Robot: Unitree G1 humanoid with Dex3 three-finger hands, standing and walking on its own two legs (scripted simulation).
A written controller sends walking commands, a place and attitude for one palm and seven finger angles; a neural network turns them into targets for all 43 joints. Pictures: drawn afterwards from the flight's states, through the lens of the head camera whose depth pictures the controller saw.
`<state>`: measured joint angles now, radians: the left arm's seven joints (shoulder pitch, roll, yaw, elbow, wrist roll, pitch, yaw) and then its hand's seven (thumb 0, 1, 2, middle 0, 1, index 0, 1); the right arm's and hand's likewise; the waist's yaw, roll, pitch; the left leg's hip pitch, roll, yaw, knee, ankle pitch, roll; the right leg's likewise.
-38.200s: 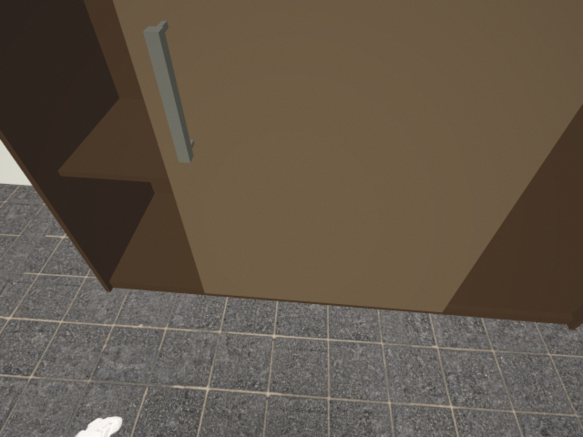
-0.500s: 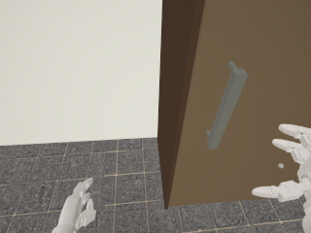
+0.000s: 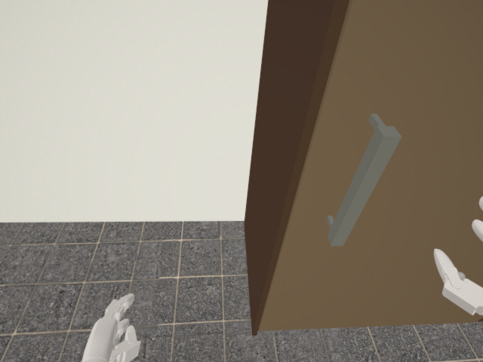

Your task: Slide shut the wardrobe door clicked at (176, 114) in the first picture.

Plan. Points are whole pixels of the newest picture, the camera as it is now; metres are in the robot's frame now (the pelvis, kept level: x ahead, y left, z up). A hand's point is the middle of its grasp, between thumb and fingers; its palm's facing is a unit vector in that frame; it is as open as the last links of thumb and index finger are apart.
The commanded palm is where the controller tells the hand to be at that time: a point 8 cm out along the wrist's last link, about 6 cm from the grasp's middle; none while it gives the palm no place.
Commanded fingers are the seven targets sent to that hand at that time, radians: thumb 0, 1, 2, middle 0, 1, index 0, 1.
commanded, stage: draw the hand back to the body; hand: right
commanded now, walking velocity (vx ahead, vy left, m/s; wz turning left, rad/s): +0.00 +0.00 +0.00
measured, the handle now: (352, 187) +0.39 -0.20 +0.11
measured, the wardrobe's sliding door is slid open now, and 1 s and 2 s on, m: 0.00 0.00 0.00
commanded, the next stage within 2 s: step back with the hand held close in 0.46 s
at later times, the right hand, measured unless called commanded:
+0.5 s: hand (466, 292) +0.17 -0.26 +0.16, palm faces +0.51 +0.79 -0.34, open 7.5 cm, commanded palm +0.12 -0.29 +0.17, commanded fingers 0.00 -0.90 -0.90 0.20 0.30 0.20 0.30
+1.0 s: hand out of the picture +0.16 -0.27 +0.16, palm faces +0.44 +0.79 -0.44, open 7.4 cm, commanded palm +0.10 -0.31 +0.18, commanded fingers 0.00 -0.90 -0.90 0.20 0.30 0.20 0.30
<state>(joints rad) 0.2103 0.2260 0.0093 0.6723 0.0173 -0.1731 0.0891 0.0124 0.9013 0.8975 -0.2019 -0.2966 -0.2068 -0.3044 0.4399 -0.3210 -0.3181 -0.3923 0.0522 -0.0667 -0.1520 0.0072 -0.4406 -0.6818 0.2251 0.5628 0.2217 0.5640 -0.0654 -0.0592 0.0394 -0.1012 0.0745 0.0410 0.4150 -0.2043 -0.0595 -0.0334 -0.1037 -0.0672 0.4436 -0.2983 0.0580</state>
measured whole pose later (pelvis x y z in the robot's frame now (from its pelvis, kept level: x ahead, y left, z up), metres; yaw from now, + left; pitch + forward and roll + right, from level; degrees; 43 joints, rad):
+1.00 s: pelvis -0.06 -0.02 -0.02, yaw +4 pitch -2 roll -1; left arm 0.25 0.20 -0.01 0.58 0.00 -0.11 0.08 0.01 0.90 0.90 -0.20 -0.30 -0.21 -0.30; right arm 0.52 -0.39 -0.43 -0.46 0.04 -0.18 -0.17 0.02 -0.89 -0.90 0.21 0.30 0.21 0.30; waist 0.00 0.01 0.00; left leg -0.38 0.08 -0.02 0.65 -0.23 -0.04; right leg -0.29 -0.08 -0.14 0.65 -0.32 0.02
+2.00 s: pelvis -0.34 -0.06 +0.00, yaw +6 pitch -2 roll -2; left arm 0.26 0.21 -0.02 0.68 0.02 -0.07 0.07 0.01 0.90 0.90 -0.20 -0.30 -0.21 -0.30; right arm 0.50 -0.37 -0.38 -0.41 0.05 -0.13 -0.17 0.02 -0.89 -0.90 0.21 0.30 0.21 0.30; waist -0.04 0.01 -0.09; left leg -0.24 0.01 0.01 0.52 -0.26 0.05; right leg -0.52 0.02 -0.05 0.99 -0.33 0.03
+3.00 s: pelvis -0.42 -0.07 -0.02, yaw +3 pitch +0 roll -2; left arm 0.15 0.32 0.02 0.72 0.03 -0.02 -0.01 0.01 0.91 0.90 -0.20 -0.30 -0.20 -0.30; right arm 0.24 -0.35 -0.12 0.31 -0.02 0.03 -0.03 0.01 -0.91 -0.90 0.20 0.29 0.19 0.30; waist 0.01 -0.04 -0.05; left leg -0.37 0.06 -0.02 0.74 -0.35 -0.01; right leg -0.39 0.02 -0.07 0.67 -0.28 -0.02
